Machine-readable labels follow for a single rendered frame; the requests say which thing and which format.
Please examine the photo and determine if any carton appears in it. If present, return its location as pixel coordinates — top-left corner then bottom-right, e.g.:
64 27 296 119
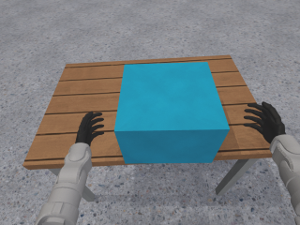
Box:
114 62 230 164

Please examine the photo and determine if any robot left forearm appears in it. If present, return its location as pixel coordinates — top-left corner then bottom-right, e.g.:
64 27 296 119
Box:
34 142 93 225

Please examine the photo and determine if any table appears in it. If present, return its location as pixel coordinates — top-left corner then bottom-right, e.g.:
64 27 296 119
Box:
23 54 273 202

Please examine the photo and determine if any robot left hand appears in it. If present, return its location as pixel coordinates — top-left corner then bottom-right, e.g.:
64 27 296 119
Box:
75 111 104 146

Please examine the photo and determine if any robot right forearm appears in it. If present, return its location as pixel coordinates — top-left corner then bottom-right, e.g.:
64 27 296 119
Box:
269 134 300 216

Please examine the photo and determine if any robot right hand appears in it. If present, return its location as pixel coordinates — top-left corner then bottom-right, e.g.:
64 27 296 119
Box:
244 101 286 143

